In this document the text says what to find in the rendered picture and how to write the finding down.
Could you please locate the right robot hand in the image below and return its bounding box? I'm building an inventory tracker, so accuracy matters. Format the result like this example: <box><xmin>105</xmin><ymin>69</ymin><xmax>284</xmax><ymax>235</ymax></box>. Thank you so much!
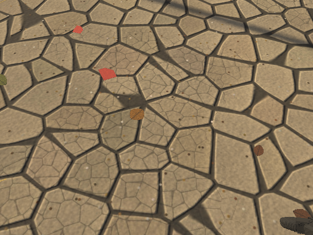
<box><xmin>280</xmin><ymin>216</ymin><xmax>313</xmax><ymax>235</ymax></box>

